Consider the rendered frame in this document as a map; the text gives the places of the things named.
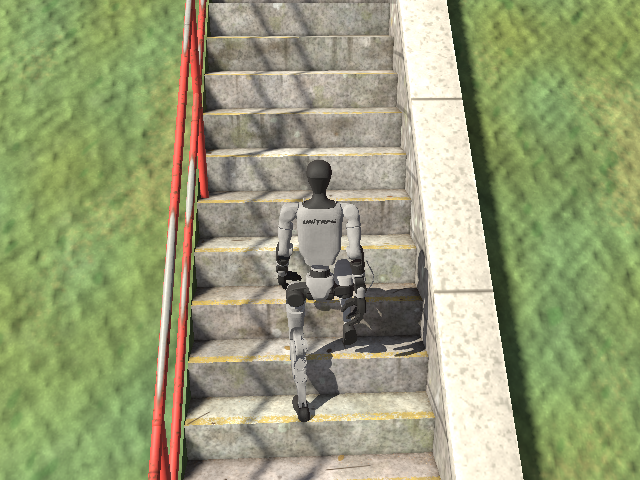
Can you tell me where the robot left forearm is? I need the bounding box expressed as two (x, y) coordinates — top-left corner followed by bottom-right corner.
(276, 242), (290, 277)

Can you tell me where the robot right forearm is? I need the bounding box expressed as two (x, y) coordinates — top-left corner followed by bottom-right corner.
(350, 245), (367, 298)

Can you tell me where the left robot upper arm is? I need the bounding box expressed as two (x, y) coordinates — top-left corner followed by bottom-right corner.
(278, 203), (299, 257)

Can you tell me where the right robot upper arm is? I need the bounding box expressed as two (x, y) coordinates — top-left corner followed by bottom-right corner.
(340, 202), (361, 260)

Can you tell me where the right robot hand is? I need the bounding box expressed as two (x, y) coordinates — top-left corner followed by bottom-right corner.
(341, 296), (366, 326)

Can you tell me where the robot left thigh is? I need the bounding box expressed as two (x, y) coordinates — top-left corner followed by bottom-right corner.
(286, 281), (308, 357)

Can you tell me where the robot right foot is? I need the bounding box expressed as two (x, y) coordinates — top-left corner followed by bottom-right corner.
(343, 322), (357, 345)

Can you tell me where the left robot hand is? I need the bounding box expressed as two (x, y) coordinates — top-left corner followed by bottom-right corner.
(277, 271), (302, 290)

